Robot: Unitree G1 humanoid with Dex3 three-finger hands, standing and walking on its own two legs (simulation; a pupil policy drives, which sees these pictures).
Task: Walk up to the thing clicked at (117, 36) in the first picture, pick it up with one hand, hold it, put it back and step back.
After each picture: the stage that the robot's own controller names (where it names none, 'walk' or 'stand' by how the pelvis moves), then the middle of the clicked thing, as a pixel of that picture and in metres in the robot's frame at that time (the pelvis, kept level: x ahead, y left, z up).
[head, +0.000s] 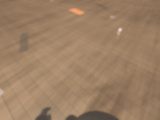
stand; (118, 33) +2.20 -0.70 -0.66
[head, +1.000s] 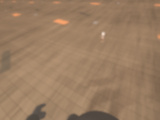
walk; (102, 37) +2.14 -0.17 -0.63
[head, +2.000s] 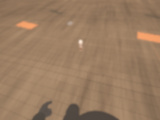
walk; (80, 45) +1.48 +0.28 -0.65
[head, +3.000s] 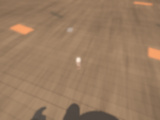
walk; (78, 63) +0.95 +0.26 -0.65
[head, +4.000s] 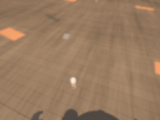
walk; (73, 83) +0.56 +0.21 -0.63
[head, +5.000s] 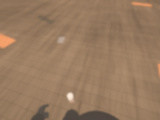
stand; (71, 98) +0.33 +0.21 -0.62
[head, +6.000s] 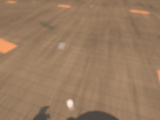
stand; (70, 105) +0.29 +0.21 -0.65
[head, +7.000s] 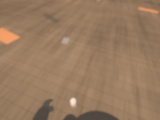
stand; (73, 103) +0.28 +0.13 -0.65
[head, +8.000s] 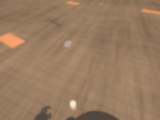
walk; (73, 106) +0.28 +0.16 -0.66
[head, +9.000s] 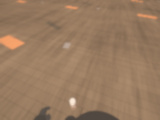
stand; (72, 104) +0.33 +0.17 -0.65
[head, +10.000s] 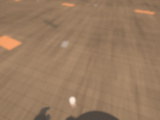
stand; (72, 102) +0.33 +0.18 -0.66
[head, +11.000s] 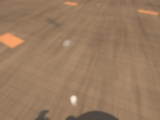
stand; (73, 101) +0.34 +0.16 -0.66
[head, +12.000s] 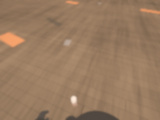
stand; (74, 101) +0.33 +0.16 -0.66
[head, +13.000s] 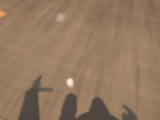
go down; (70, 84) +0.37 +0.17 -0.53
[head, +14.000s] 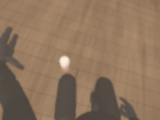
go down; (64, 65) +0.42 +0.20 -0.25
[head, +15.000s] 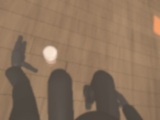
close in; (50, 57) +0.40 +0.23 -0.17
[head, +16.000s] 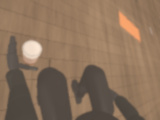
close; (30, 56) +0.40 +0.25 -0.15
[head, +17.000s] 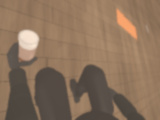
close; (27, 51) +0.42 +0.26 -0.15
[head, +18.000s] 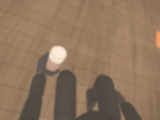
lift; (53, 63) +0.34 +0.25 -0.05
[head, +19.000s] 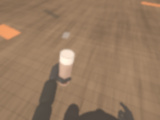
lift; (65, 70) +0.32 +0.16 +0.10
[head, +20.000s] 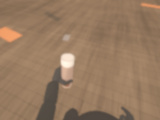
hold; (67, 72) +0.32 +0.16 +0.07
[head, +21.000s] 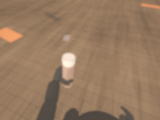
hold; (68, 72) +0.32 +0.16 +0.07
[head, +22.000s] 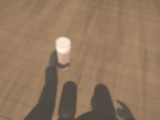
crouch; (63, 56) +0.42 +0.17 +0.00
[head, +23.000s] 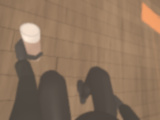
lower; (33, 46) +0.45 +0.26 -0.14
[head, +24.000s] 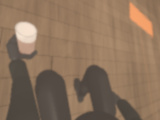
lower; (26, 45) +0.45 +0.27 -0.14
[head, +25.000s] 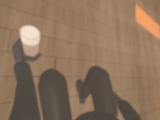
lower; (31, 47) +0.43 +0.28 -0.13
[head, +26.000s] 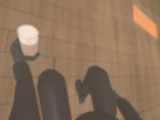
lower; (29, 47) +0.43 +0.28 -0.13
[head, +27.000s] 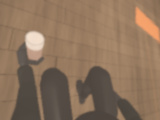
rest; (34, 51) +0.41 +0.26 -0.14
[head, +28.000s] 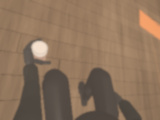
open; (40, 55) +0.41 +0.26 -0.17
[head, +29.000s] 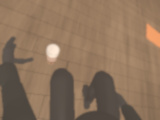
stand; (52, 56) +0.42 +0.24 -0.19
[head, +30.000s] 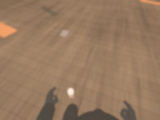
stand; (71, 94) +0.36 +0.17 -0.56
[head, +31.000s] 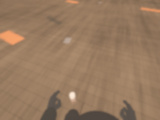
stand; (72, 98) +0.37 +0.18 -0.60
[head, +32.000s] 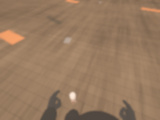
stand; (73, 98) +0.36 +0.17 -0.60
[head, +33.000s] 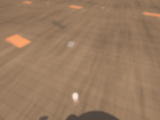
stand; (75, 98) +0.39 +0.17 -0.65
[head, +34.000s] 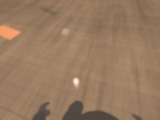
walk; (76, 84) +0.48 +0.17 -0.63
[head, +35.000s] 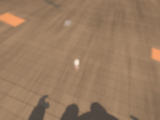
walk; (76, 65) +0.77 +0.18 -0.63
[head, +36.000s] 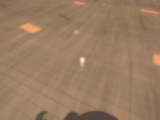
stand; (82, 63) +1.01 +0.17 -0.63
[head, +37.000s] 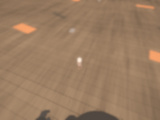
stand; (79, 63) +0.98 +0.20 -0.66
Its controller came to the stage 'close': yes
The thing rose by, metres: 0.72
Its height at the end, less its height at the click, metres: +0.00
